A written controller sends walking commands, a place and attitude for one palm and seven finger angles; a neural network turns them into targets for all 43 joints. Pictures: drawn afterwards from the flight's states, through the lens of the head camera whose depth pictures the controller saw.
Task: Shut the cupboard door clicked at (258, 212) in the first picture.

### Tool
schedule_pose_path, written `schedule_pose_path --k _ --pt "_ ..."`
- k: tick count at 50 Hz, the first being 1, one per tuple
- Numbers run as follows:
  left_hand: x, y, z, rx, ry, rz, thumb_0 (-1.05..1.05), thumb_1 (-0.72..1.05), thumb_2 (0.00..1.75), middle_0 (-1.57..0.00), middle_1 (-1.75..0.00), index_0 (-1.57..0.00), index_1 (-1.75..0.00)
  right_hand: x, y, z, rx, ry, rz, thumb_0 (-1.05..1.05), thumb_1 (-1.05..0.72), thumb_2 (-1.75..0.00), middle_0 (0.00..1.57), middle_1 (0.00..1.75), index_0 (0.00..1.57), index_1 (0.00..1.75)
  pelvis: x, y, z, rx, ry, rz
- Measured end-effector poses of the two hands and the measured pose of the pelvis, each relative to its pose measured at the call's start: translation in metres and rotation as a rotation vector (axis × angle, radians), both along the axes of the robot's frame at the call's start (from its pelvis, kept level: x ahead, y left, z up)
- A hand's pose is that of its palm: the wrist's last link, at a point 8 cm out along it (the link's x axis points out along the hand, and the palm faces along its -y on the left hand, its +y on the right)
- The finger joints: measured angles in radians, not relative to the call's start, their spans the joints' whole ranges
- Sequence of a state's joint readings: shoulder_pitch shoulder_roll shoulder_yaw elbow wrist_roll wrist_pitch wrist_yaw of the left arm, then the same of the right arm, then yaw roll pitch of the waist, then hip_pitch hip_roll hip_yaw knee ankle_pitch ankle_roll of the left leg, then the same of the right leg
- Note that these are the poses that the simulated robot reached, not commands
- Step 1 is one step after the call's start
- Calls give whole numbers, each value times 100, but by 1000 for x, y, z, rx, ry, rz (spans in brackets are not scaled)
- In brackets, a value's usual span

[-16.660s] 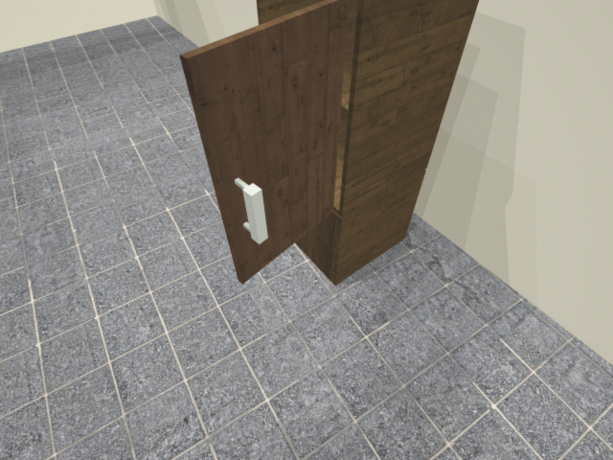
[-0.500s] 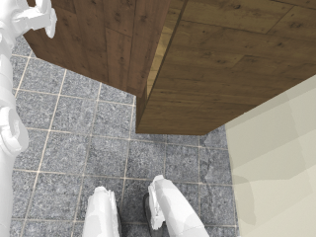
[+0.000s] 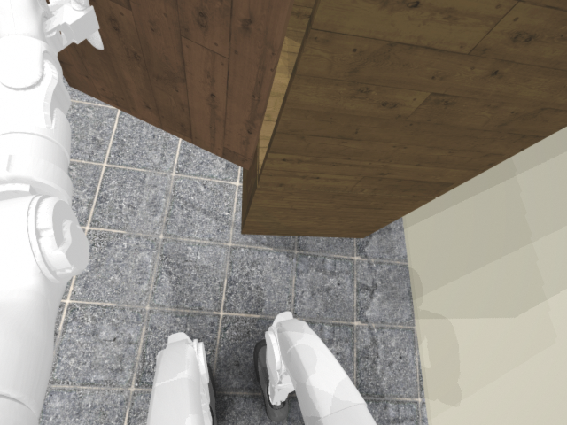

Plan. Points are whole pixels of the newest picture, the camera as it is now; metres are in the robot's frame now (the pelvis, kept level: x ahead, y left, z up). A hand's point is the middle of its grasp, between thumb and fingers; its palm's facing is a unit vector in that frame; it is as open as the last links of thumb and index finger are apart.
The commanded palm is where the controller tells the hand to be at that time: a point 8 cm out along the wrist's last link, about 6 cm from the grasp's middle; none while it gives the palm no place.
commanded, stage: pull the fist back off the door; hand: left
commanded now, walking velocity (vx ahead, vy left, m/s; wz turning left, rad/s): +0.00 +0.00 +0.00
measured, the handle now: out of the picture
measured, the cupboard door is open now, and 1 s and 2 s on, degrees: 67 67 67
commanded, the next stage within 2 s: draw the hand back to the body in 0.60 s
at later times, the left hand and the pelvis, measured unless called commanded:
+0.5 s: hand (90, 73) +0.53 +0.14 +0.07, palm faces +0.01 -1.00 -0.02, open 3.1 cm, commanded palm +0.50 +0.18 +0.07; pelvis +0.02 +0.00 +0.03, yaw +2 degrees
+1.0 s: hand (39, 103) +0.46 +0.17 +0.12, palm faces +0.02 -1.00 -0.04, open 3.1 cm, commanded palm +0.42 +0.22 +0.14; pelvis +0.03 +0.00 +0.07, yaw +2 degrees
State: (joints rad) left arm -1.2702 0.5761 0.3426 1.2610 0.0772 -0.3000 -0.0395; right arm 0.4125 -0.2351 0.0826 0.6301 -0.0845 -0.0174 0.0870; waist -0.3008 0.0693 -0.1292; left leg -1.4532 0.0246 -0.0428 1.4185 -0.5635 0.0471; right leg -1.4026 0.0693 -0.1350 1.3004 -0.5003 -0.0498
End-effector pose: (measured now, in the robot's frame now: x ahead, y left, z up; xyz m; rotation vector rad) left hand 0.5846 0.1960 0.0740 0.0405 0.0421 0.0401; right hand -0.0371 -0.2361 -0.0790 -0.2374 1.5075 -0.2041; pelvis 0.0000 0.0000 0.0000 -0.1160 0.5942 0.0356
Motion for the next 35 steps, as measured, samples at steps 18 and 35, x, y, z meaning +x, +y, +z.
schedule_pose_path --k 18,35 --pt "-55 1 1 -16 3 -15 2 90 90 -130 -150 -130 -150 31 -17 15 24 -39 -9 0 -90 -90 20 30 20 30 19 -2 30 46 -84 -8" --pt "-93 4 3 -12 -42 -25 2 90 90 -130 -150 -131 -150 124 -24 8 1 -248 97 0 -90 -90 20 30 20 30 20 -1 32 58 -128 15"
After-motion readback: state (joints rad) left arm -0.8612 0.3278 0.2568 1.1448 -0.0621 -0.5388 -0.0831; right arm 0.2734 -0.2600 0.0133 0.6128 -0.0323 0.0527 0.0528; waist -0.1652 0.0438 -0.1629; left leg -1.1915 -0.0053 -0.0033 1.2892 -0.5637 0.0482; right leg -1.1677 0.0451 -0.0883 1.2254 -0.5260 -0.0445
